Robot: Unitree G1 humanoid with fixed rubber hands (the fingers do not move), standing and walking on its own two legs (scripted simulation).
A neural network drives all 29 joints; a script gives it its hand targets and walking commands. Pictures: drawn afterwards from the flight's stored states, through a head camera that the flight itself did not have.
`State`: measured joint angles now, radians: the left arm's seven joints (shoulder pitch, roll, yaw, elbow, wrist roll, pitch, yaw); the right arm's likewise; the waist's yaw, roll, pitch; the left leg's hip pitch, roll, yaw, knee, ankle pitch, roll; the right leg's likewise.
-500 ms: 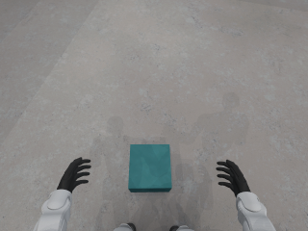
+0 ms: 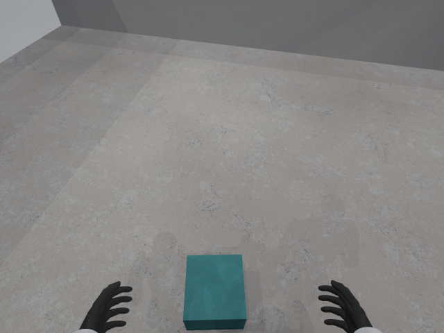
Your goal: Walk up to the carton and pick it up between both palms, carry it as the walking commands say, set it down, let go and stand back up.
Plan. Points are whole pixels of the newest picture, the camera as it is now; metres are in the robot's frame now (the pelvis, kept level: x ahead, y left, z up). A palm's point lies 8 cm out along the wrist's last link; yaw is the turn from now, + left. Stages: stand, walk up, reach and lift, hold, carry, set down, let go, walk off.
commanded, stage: let go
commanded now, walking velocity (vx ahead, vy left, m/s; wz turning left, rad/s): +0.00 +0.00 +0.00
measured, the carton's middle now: (214, 291) +0.41 +0.03 -0.69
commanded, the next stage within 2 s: stand in 0.10 s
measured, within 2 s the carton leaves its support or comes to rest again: neither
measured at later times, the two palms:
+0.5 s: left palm out of the picture +0.14 +0.30 -0.09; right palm out of the picture +0.14 -0.28 -0.09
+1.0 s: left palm out of the picture +0.11 +0.31 -0.10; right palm out of the picture +0.11 -0.29 -0.09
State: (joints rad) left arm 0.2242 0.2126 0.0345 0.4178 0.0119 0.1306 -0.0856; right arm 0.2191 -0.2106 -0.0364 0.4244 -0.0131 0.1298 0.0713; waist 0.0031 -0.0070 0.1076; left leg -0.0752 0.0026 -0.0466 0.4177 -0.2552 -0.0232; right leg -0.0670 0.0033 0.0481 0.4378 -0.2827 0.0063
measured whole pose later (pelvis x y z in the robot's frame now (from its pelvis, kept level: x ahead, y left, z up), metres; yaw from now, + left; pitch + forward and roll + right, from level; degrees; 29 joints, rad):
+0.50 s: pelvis +0.01 +0.01 +0.00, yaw -1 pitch +0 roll +0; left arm 0.21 0.35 0.04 0.71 0.04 0.02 0.02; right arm 0.17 -0.34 -0.04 0.76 -0.04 0.02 -0.02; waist 0.00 -0.01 0.02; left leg -0.18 0.00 -0.03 0.48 -0.30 -0.02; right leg -0.16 0.00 0.05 0.47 -0.30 0.02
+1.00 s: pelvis +0.01 +0.01 +0.00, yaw +0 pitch -2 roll +0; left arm 0.18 0.37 0.02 0.86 0.03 0.00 0.02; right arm 0.15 -0.36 -0.02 0.91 -0.03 0.00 -0.02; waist 0.00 -0.01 0.02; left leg -0.13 0.01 -0.03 0.42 -0.26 -0.02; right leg -0.11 0.00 0.05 0.42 -0.27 0.02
